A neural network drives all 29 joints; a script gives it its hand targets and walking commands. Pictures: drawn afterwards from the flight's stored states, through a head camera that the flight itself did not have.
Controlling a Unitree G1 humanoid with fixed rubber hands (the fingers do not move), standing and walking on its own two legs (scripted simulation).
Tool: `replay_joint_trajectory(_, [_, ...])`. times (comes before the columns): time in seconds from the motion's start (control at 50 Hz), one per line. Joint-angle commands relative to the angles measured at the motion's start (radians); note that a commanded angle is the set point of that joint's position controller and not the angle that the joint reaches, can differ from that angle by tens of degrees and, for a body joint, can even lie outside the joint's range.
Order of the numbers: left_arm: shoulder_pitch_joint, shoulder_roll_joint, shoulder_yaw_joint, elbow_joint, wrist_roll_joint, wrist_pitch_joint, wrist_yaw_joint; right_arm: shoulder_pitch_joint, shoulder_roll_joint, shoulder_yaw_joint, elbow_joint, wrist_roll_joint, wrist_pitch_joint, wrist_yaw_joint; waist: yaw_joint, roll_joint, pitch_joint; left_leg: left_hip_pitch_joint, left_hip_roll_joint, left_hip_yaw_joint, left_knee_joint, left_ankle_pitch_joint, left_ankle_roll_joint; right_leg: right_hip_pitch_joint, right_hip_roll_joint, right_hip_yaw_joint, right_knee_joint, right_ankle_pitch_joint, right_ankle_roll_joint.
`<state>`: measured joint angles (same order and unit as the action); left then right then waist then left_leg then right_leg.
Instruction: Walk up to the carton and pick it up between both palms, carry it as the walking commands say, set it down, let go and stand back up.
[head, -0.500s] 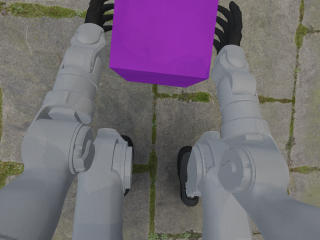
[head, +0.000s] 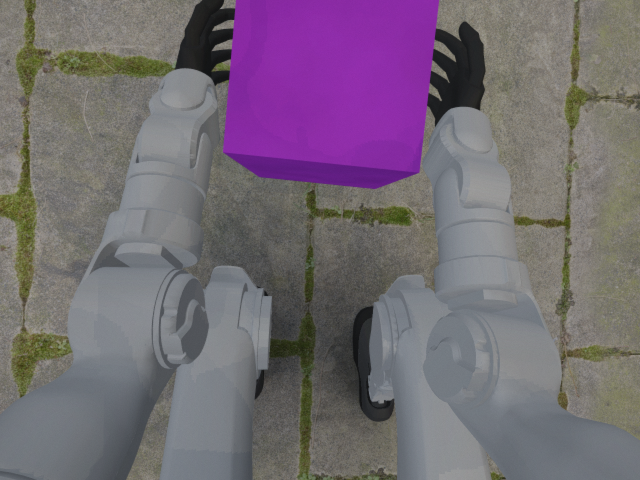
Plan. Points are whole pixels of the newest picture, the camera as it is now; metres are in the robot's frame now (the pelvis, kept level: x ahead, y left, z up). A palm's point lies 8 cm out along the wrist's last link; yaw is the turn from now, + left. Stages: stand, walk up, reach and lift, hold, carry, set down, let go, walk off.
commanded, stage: reach and lift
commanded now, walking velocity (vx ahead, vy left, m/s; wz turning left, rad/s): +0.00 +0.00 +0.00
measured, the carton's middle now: (325, 110) +0.52 +0.03 -0.18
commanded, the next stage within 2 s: none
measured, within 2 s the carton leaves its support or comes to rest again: neither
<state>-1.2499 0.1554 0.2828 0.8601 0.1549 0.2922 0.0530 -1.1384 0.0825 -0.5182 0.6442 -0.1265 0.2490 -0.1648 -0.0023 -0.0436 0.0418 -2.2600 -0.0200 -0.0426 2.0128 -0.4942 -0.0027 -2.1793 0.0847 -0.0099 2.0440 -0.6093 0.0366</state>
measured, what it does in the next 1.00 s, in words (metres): rises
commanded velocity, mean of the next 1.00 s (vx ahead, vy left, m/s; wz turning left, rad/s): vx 0.00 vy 0.00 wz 0.00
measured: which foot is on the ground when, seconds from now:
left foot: down 0.00-1.00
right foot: down 0.00-1.00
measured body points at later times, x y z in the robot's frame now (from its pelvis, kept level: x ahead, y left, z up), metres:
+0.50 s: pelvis +0.00 +0.00 +0.05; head +0.28 +0.05 +0.40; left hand +0.52 +0.17 -0.04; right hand +0.50 -0.11 -0.03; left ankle +0.12 +0.12 -0.38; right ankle +0.10 -0.12 -0.38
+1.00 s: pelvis +0.01 +0.00 +0.11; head +0.25 +0.05 +0.48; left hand +0.50 +0.16 +0.03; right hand +0.49 -0.11 +0.05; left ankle +0.12 +0.12 -0.38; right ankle +0.10 -0.12 -0.38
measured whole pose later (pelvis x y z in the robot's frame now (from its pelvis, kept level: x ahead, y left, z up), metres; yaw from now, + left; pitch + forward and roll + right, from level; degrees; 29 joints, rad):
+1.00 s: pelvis +0.01 +0.00 +0.11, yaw +2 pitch +39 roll -3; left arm -1.03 0.02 0.38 0.76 0.27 0.35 0.04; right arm -0.92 0.17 -0.56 0.57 -0.22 0.30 -0.11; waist -0.03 -0.03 -0.13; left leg -1.90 -0.04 -0.05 1.67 -0.46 0.00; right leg -1.82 0.08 0.02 1.70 -0.56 0.04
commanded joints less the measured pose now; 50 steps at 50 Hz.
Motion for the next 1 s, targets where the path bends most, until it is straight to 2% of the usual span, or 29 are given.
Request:
replay_joint_trajectory(0.0, [-0.543,-1.054,-0.42,-0.098,-0.123,-0.029,-0.226,-0.653,0.954,0.574,0.024,0.111,0.025,0.238,0.011,0.106,-1.217,0.823,-0.124,0.072,-0.154,0.298,-0.013,0.464,0.125,-0.066,-0.193,0.306,0.004])
replay_joint_trajectory(0.1, [-0.501,-1.08,-0.417,-0.091,-0.107,-0.012,-0.216,-0.607,0.977,0.577,0.028,0.105,0.042,0.24,0.008,0.114,-1.189,0.852,-0.129,0.068,-0.192,0.299,-0.014,0.452,0.126,-0.06,-0.233,0.298,0.004])
replay_joint_trajectory(0.42, [-0.464,-1.108,-0.314,-0.028,-0.03,0.009,-0.216,-0.562,0.992,0.486,0.074,0.031,0.067,0.248,-0.004,0.104,-1.091,0.885,-0.135,0.055,-0.325,0.19,-0.013,0.492,0.12,-0.046,-0.362,0.216,0.006])
replay_joint_trajectory(0.72, [-0.404,-1.184,-0.363,-0.077,-0.034,0.023,-0.208,-0.492,1.046,0.532,0.047,0.035,0.083,0.267,-0.014,0.119,-1.13,1.012,-0.145,0.051,-0.419,0.214,-0.021,0.588,0.123,-0.036,-0.454,0.238,0.003])
replay_joint_trajectory(0.98, [-0.325,-1.216,-0.355,-0.066,-0.016,0.023,-0.206,-0.41,1.072,0.536,0.062,0.022,0.083,0.278,-0.023,0.11,-1.076,1.082,-0.148,0.042,-0.51,0.206,-0.019,0.672,0.123,-0.024,-0.55,0.236,0.002])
